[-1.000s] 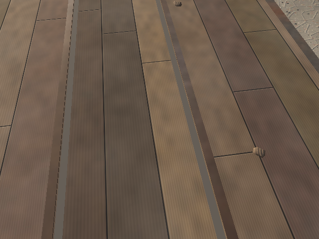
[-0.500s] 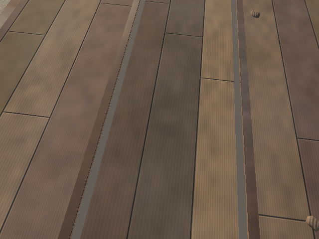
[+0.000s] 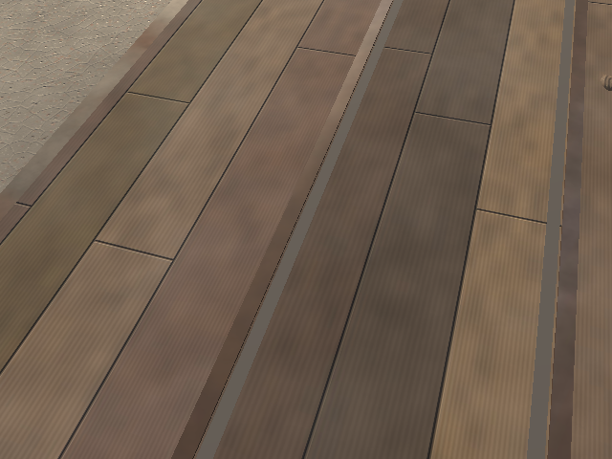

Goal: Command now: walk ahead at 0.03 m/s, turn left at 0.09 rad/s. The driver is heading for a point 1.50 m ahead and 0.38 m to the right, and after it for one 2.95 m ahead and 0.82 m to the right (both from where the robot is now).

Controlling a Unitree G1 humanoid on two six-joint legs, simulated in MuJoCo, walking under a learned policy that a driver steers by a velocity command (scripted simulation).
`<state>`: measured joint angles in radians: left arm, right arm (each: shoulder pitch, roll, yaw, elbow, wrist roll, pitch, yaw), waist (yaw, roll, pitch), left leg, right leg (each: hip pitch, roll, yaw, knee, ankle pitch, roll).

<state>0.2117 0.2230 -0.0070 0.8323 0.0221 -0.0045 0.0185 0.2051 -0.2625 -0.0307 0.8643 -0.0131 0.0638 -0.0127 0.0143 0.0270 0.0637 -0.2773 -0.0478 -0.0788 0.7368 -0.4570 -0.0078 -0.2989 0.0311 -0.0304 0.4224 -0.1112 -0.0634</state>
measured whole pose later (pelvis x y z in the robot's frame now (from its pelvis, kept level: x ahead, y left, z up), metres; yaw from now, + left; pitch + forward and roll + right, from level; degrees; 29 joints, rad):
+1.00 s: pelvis +0.04 +0.03 +0.00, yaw -1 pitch -1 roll +0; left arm 0.26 0.16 0.00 1.16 0.01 0.01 0.04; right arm 0.32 -0.15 0.02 1.14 -0.01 -0.02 -0.05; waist 0.01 0.00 0.03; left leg -0.05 -0.05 -0.04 0.38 -0.30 0.05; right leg -0.21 0.02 0.00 0.40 -0.17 -0.01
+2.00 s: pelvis +0.07 +0.03 +0.00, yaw -27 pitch +1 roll -1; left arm 0.22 0.27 0.08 0.88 0.02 0.04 0.02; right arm 0.20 -0.23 -0.03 0.84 -0.02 0.00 -0.04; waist 0.01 -0.05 0.03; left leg -0.22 -0.05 -0.03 0.44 -0.22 0.05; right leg -0.37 0.15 0.18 0.71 -0.41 -0.03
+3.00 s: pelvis +0.33 -0.04 +0.00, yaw -27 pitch +1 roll +1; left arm 0.02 0.21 0.03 0.90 0.03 -0.03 -0.05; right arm 0.49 -0.17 -0.02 1.02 -0.02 -0.09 0.00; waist -0.05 -0.03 0.05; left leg 0.11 -0.07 0.05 0.16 -0.28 0.07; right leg -0.61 -0.06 -0.07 0.67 -0.04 -0.05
